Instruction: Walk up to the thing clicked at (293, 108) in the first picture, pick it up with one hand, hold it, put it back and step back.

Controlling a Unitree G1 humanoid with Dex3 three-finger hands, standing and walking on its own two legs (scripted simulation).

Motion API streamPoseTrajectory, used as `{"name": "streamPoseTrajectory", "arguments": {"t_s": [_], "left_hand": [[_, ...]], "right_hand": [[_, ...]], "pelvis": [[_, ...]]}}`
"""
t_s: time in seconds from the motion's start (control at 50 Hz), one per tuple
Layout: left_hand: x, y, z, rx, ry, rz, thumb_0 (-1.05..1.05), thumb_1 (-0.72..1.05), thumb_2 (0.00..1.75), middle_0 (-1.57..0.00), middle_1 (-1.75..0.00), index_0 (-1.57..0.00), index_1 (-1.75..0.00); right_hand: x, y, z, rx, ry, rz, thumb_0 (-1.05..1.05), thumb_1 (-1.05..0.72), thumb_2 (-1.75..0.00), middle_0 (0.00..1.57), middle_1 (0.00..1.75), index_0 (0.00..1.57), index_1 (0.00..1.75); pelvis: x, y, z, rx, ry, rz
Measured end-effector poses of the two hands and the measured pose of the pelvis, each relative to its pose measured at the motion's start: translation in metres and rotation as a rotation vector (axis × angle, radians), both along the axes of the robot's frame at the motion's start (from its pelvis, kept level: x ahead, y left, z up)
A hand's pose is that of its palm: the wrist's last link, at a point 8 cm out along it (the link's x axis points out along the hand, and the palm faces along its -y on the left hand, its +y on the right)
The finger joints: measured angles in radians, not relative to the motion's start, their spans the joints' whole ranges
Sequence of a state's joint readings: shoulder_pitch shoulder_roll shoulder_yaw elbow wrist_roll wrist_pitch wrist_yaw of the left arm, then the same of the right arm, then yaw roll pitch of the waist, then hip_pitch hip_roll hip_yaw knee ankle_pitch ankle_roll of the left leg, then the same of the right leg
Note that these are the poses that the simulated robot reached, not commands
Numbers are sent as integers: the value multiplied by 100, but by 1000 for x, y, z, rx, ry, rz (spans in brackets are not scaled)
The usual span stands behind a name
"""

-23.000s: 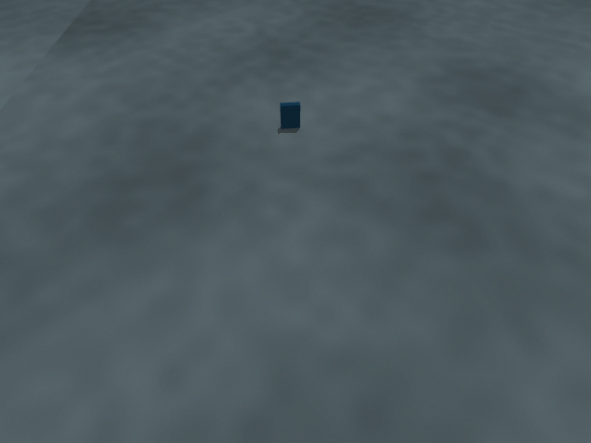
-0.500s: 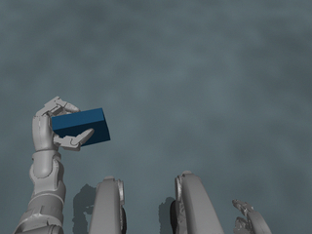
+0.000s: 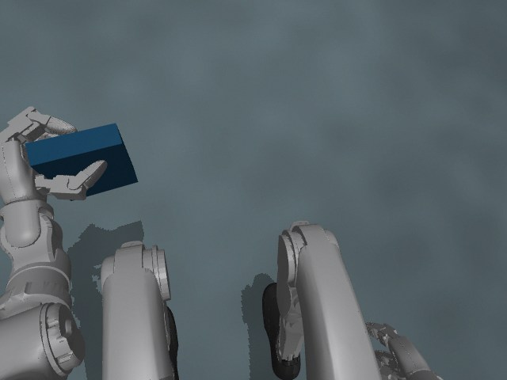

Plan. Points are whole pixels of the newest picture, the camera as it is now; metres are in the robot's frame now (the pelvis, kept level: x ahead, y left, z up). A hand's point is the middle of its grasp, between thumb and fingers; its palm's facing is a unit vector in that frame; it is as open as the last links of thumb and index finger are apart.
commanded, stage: crouch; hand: left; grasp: from the side
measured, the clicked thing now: (91, 166) +0.45 +0.21 -0.10
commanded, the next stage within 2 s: lower in 0.64 s
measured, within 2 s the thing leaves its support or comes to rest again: rests again in 1.66 s
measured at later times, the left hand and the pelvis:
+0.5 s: hand (82, 164) +0.47 +0.23 -0.14, palm faces +0.16 -0.99 -0.03, open 8.2 cm; pelvis -0.01 +0.01 -0.06, yaw -4 degrees
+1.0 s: hand (92, 171) +0.48 +0.23 -0.19, palm faces +0.17 -0.98 -0.05, open 8.2 cm; pelvis -0.01 +0.01 -0.07, yaw -7 degrees
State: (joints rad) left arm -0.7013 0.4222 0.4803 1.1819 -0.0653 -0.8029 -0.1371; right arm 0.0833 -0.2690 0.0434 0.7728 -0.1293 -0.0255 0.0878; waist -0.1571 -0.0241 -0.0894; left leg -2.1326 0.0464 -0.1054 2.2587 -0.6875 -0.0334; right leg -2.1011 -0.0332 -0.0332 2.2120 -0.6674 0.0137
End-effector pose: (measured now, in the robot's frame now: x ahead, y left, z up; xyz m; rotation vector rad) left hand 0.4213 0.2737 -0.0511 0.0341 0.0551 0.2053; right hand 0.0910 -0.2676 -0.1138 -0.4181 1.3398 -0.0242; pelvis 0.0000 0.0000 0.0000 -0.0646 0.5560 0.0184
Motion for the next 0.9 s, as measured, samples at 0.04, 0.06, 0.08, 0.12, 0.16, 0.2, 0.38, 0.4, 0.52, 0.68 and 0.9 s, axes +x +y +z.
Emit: {"name": "streamPoseTrajectory", "arguments": {"t_s": [0.04,0.06,0.08,0.12,0.16,0.2,0.38,0.4,0.52,0.68,0.9], "left_hand": [[3,1,-10,0,3,-5,5,-31,101,-95,-118,-96,-119],[4,1,-14,-1,3,-7,5,-31,100,-95,-118,-95,-119],[6,1,-18,-3,2,-9,5,-31,100,-95,-118,-95,-119],[8,2,-26,-9,1,-11,5,-30,100,-94,-119,-95,-119],[11,2,-34,-14,1,-12,5,-29,99,-94,-119,-95,-119],[13,2,-41,-18,-2,-14,5,-29,98,-94,-119,-95,-119],[20,5,-69,-13,5,-40,5,-28,97,-94,-119,-94,-119],[20,5,-72,-12,6,-40,5,-28,97,-94,-119,-94,-119],[23,9,-87,-13,7,-42,5,-28,97,-94,-119,-94,-119],[26,9,-102,-6,13,-55,5,-29,98,-94,-118,-95,-118],[29,8,-121,-2,29,-37,5,-29,98,-94,-118,-95,-118]], "right_hand": [[-6,-2,-7,-9,16,-1,0,-93,-91,20,30,20,30],[-9,-3,-10,-13,23,-1,0,-93,-91,20,30,20,30],[-12,-3,-12,-17,29,-1,0,-93,-91,20,30,20,30],[-17,-4,-17,-25,41,1,0,-93,-91,20,30,20,30],[-21,-4,-20,-32,52,5,0,-93,-91,20,30,20,30],[-24,-3,-23,-39,61,9,0,-92,-91,20,30,20,30],[-32,0,-32,-62,91,39,0,-92,-91,20,30,20,30],[-32,1,-33,-64,95,44,0,-92,-91,20,30,20,30],[-32,3,-35,-77,114,76,0,-92,-91,20,30,20,30],[-28,4,-31,-103,129,112,0,-92,-91,20,30,20,30],[-22,3,-26,-128,139,175,0,-92,-91,20,30,20,30]], "pelvis": [[-1,0,-9,-4,-8,-3],[-2,0,-13,-6,-12,-5],[-2,1,-17,-9,-16,-6],[-3,1,-23,-14,-24,-9],[-3,2,-29,-21,-32,-12],[-4,3,-35,-28,-40,-15],[-6,7,-53,-57,-72,-29],[-6,8,-55,-59,-75,-29],[-5,10,-62,-77,-90,-35],[-4,13,-67,-99,-107,-39],[-6,14,-71,-122,-135,-47]]}}
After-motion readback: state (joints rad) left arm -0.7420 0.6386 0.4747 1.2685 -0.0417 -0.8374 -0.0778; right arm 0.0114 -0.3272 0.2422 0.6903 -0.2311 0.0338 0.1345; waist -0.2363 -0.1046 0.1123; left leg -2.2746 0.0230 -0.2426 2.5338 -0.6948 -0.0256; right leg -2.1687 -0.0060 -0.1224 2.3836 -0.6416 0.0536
